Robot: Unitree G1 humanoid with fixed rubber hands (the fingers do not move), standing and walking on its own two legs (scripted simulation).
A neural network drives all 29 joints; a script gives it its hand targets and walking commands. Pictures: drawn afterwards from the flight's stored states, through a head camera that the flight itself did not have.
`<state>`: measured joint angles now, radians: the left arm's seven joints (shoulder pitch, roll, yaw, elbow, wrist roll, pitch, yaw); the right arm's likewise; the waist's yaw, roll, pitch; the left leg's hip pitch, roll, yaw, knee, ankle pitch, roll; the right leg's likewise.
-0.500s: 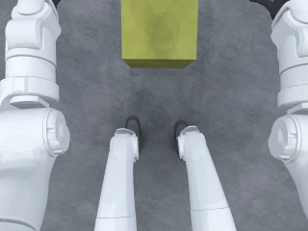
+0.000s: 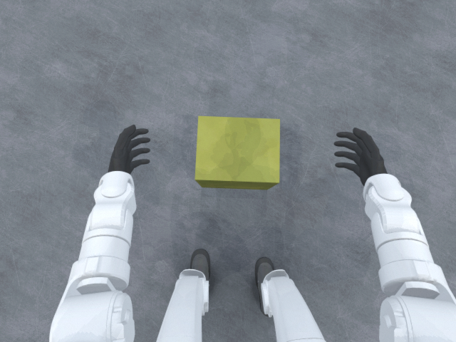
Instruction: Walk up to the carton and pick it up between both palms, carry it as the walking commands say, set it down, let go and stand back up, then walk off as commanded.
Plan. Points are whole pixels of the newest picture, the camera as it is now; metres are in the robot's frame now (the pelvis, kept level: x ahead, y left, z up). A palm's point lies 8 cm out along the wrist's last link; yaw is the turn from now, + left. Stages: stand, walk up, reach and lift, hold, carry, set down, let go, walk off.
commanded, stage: let go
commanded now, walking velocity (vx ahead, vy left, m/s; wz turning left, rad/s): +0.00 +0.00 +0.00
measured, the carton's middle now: (236, 157) +0.50 -0.02 -0.59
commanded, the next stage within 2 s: stand in 0.94 s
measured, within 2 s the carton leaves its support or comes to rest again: neither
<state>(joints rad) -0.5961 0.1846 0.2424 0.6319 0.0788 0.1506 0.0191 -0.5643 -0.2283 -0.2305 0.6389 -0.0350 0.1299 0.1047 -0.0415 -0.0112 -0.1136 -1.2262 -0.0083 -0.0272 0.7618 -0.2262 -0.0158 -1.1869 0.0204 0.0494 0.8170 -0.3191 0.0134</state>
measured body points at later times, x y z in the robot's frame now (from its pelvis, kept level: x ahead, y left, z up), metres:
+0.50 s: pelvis +0.02 +0.01 +0.06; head +0.09 +0.02 +0.51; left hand +0.22 +0.24 -0.03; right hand +0.20 -0.23 -0.02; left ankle +0.04 +0.13 -0.68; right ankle +0.00 -0.12 -0.68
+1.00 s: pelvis +0.04 +0.00 +0.06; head +0.03 -0.01 +0.51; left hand +0.18 +0.23 -0.03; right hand +0.17 -0.25 -0.03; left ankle +0.04 +0.13 -0.68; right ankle +0.00 -0.12 -0.68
